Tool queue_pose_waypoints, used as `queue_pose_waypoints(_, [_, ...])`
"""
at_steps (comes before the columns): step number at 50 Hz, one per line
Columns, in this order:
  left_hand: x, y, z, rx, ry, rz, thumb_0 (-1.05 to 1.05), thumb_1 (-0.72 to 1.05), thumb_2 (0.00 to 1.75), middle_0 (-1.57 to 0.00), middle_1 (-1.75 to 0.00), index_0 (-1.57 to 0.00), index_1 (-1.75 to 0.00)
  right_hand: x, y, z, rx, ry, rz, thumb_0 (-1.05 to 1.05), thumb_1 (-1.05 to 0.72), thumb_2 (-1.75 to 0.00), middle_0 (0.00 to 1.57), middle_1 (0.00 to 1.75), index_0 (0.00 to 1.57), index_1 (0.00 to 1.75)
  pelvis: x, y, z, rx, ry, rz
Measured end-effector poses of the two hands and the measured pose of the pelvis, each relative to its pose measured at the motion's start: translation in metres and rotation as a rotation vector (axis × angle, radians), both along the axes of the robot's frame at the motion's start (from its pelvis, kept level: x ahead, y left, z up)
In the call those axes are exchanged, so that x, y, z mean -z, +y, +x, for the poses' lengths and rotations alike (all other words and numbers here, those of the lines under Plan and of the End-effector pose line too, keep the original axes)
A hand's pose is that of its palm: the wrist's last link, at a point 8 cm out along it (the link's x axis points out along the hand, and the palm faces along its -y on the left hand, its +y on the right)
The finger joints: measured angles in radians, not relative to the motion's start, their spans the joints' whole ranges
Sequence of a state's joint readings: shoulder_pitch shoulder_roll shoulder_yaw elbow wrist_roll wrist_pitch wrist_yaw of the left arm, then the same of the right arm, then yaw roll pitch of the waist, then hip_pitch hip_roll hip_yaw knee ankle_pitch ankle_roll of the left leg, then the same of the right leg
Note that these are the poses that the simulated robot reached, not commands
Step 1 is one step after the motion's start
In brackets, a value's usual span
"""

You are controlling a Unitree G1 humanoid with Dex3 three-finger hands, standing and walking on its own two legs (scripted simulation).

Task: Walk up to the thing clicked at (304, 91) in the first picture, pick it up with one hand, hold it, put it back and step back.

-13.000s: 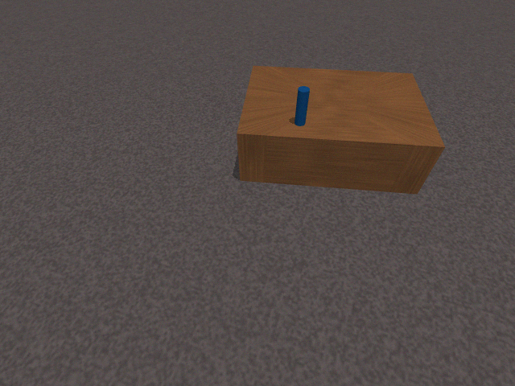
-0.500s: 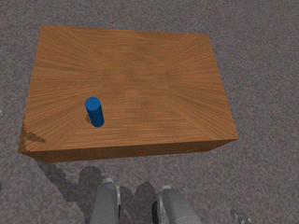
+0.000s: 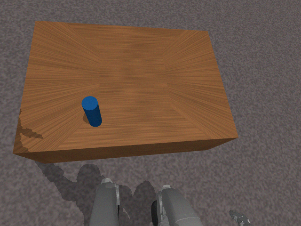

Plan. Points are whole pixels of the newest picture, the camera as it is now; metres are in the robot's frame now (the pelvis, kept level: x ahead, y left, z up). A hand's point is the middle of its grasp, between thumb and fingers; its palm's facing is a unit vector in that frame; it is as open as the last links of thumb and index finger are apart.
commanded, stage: go down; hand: left
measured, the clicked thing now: (93, 113) +0.48 +0.17 -0.25
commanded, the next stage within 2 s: none
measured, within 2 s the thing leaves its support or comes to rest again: neither
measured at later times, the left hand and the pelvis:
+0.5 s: hand out of the picture +0.46 +0.36 +0.05, palm faces +0.12 -0.99 +0.01, open 17.3 cm; pelvis +0.00 +0.00 +0.00, yaw +0 degrees
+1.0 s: hand out of the picture +0.46 +0.37 +0.05, palm faces +0.11 -0.99 +0.02, open 17.3 cm; pelvis +0.00 +0.00 -0.01, yaw +0 degrees
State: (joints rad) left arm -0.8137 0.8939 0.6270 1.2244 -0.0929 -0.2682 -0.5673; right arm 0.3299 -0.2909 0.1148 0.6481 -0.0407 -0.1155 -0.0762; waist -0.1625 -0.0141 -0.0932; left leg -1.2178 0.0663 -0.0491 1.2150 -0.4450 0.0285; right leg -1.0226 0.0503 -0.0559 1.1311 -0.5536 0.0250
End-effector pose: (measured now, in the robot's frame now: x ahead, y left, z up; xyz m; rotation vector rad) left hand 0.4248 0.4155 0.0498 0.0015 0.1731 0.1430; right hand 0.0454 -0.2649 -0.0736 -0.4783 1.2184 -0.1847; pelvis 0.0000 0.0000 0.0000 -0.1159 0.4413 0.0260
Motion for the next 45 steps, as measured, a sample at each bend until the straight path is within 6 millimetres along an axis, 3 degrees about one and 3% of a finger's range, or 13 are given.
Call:
queue_pose_waypoints(28, [-0.0048,0.0016,0.0067,0.013,-0.062,-0.011,-0.02,-0.49,0.04,-0.07,-0.02,-0.05,-0.03,0.0023,0.0042,-0.0021,0.003,-0.004,-0.007,0.01,-0.89,-0.90,0.21,0.30,0.20,0.29,0.0038,0.0036,-0.0037,0.002,0.005,-0.007])
queue_pose_waypoints(36, [-0.0026,0.0064,-0.0003,0.015,-0.060,0.002,-0.02,-0.49,0.04,-0.07,-0.02,-0.05,-0.03,0.0054,0.0064,-0.0069,0.008,0.016,0.003,0.01,-0.89,-0.90,0.21,0.30,0.20,0.29,0.0047,0.0046,-0.0036,0.003,0.011,-0.008])
queue_pose_waypoints(45, [-0.0058,0.0019,0.0051,0.029,-0.103,-0.015,-0.02,-0.47,0.04,-0.07,-0.02,-0.05,-0.02,0.0054,0.0044,0.0010,-0.001,-0.004,-0.009,0.01,-0.89,-0.90,0.21,0.30,0.20,0.30,0.0061,0.0032,-0.0033,-0.001,0.011,-0.008])
